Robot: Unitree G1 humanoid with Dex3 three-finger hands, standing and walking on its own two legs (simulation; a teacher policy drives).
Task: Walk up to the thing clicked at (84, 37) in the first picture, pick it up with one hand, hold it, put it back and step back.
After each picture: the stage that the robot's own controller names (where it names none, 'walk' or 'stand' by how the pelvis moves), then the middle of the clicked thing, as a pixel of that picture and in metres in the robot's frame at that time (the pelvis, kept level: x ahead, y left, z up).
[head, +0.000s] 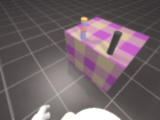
stand; (83, 29) +0.97 +0.12 +0.01
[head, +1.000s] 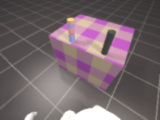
walk; (71, 31) +0.84 +0.21 +0.02
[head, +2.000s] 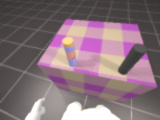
stand; (70, 53) +0.46 +0.17 +0.06
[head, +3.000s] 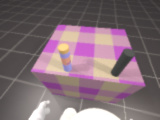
stand; (65, 59) +0.43 +0.20 +0.03
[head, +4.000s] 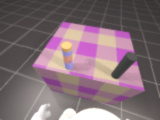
stand; (67, 57) +0.44 +0.20 +0.02
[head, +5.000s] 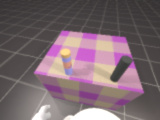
stand; (67, 63) +0.43 +0.20 +0.01
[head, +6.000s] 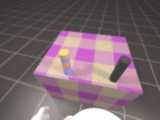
stand; (66, 63) +0.43 +0.21 +0.01
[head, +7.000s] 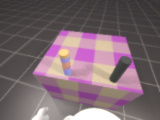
stand; (66, 63) +0.42 +0.21 +0.01
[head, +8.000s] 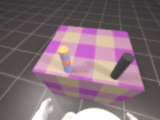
rise first; (65, 61) +0.43 +0.21 +0.01
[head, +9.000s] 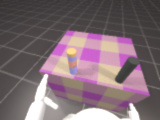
rise first; (72, 62) +0.43 +0.18 +0.01
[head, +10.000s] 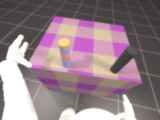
go down; (65, 55) +0.45 +0.17 +0.04
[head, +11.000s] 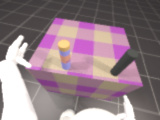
go down; (65, 57) +0.44 +0.17 +0.04
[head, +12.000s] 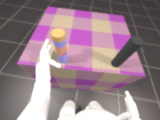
close in; (61, 48) +0.45 +0.18 +0.09
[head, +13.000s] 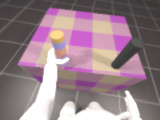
lift; (60, 51) +0.44 +0.18 +0.09
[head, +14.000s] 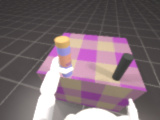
lift; (65, 59) +0.33 +0.16 +0.18
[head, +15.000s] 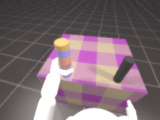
hold; (64, 60) +0.32 +0.16 +0.18
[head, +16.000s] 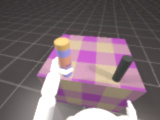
hold; (65, 60) +0.33 +0.16 +0.18
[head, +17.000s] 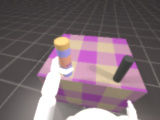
hold; (65, 59) +0.33 +0.16 +0.19
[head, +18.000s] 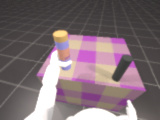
crouch; (63, 53) +0.37 +0.18 +0.20
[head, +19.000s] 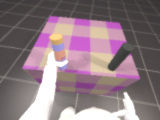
lower; (59, 53) +0.43 +0.18 +0.08
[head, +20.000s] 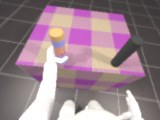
lower; (59, 49) +0.45 +0.18 +0.09
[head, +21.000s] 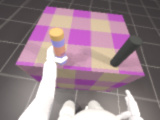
lower; (59, 49) +0.45 +0.18 +0.09
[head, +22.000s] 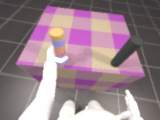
lower; (59, 49) +0.45 +0.18 +0.09
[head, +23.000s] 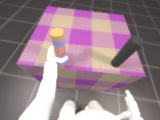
rest; (60, 49) +0.45 +0.18 +0.09
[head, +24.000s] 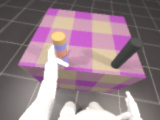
withdraw; (61, 51) +0.44 +0.17 +0.08
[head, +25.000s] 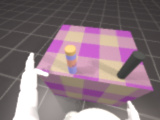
sink last; (71, 61) +0.42 +0.16 +0.05
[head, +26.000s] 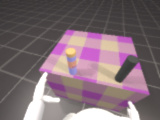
stand; (71, 62) +0.43 +0.18 +0.02
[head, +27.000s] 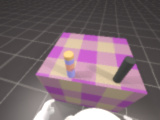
stand; (70, 65) +0.41 +0.17 +0.02
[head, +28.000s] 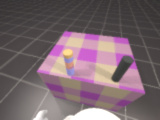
stand; (69, 63) +0.43 +0.19 +0.01
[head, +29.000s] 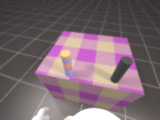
stand; (67, 64) +0.42 +0.20 +0.01
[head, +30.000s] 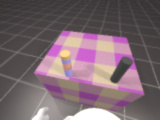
stand; (67, 65) +0.41 +0.20 +0.01
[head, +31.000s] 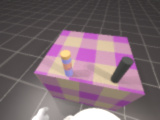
stand; (67, 64) +0.41 +0.20 +0.01
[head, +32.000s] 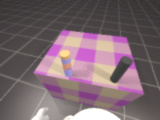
stand; (66, 64) +0.41 +0.20 +0.01
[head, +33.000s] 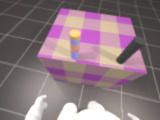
walk; (74, 46) +0.51 +0.14 +0.02
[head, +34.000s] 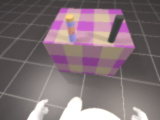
walk; (71, 30) +0.73 +0.25 +0.04
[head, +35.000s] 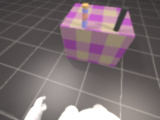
stand; (84, 16) +1.05 +0.15 +0.04
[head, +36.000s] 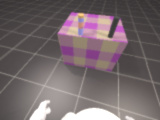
stand; (80, 25) +1.03 +0.18 +0.02
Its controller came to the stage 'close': yes
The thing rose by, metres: 0.19
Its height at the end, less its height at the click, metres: +0.00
